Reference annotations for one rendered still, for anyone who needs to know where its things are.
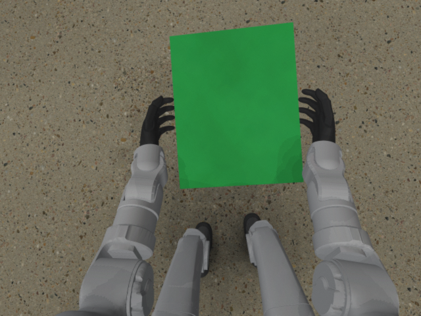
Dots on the right robot shin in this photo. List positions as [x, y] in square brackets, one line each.
[262, 223]

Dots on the left robot upper arm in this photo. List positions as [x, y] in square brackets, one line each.
[116, 287]

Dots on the left robot forearm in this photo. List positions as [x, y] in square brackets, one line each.
[131, 235]

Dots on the right robot upper arm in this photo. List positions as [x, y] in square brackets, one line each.
[348, 288]

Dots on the right robot forearm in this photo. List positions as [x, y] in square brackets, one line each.
[337, 230]

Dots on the robot left hand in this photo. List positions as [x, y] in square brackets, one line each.
[150, 132]

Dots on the robot right hand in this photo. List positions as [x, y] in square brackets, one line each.
[323, 125]

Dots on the robot right foot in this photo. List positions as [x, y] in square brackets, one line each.
[249, 220]

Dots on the carton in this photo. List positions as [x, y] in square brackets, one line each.
[236, 107]

